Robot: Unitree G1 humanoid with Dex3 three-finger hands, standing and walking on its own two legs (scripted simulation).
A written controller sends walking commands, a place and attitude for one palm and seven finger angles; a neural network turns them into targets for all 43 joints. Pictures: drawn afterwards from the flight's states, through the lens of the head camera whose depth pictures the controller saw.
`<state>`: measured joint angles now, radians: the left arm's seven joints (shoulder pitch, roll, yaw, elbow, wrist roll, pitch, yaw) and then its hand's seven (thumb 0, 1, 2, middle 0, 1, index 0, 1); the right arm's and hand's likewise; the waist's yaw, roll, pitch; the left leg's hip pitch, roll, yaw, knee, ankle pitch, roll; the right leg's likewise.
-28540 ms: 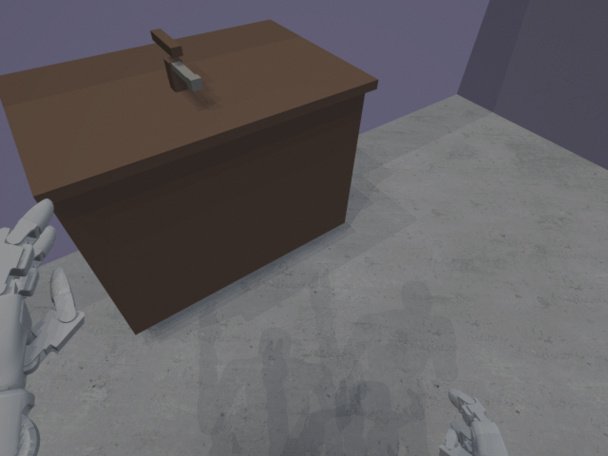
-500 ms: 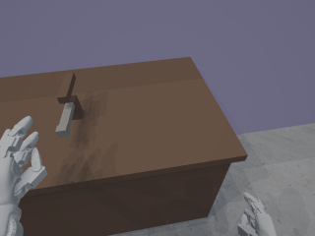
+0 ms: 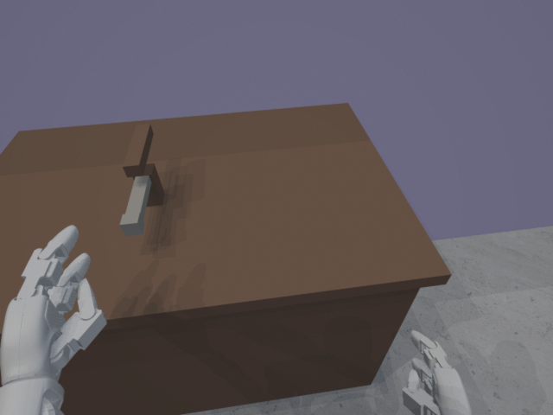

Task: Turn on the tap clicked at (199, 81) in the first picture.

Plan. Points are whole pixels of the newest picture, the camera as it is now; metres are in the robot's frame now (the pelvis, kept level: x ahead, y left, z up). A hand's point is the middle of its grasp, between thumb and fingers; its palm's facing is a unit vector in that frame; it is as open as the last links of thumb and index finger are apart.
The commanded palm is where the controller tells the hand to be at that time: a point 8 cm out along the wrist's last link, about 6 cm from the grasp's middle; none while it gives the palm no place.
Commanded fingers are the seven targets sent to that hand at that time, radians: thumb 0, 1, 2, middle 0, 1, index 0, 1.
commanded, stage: turn the palm inward beside the body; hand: left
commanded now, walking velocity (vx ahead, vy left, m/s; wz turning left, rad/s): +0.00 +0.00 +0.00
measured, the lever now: (132, 224) +0.37 +0.30 +0.07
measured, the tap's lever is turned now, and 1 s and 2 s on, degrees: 0 0 0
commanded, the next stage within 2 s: reach beside the lever's end, fingers flat in 0.56 s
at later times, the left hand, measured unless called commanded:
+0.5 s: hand (107, 312) +0.18 +0.22 +0.14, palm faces +0.42 -0.90 -0.14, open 7.4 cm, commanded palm +0.13 +0.26 +0.15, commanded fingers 0.00 0.90 0.90 -0.20 -0.30 -0.20 -0.30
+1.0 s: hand (107, 290) +0.22 +0.24 +0.13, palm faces +0.46 -0.88 -0.14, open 7.4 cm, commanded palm +0.18 +0.28 +0.13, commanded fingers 0.00 0.90 0.90 -0.20 -0.30 -0.20 -0.30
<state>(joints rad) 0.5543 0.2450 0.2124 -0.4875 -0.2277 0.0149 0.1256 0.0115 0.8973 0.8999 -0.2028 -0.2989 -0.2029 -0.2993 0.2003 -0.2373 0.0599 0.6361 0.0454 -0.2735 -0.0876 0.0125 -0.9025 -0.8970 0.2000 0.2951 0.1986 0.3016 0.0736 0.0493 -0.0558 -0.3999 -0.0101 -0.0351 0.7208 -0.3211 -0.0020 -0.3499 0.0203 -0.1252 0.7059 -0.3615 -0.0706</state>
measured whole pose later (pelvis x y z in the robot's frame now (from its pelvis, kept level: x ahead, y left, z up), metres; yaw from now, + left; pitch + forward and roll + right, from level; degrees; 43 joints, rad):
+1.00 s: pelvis +0.00 -0.02 +0.00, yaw +0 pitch +0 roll +0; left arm 0.38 0.26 0.29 -0.28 -0.26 0.03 0.12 0.01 0.90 0.90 -0.20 -0.30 -0.20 -0.30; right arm 0.19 -0.25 0.04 0.68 0.05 -0.25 -0.11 0.01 -0.90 -0.90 0.20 0.29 0.20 0.30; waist 0.06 0.06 -0.04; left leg -0.38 0.01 -0.05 0.69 -0.31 -0.02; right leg -0.33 0.05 -0.13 0.67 -0.35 -0.09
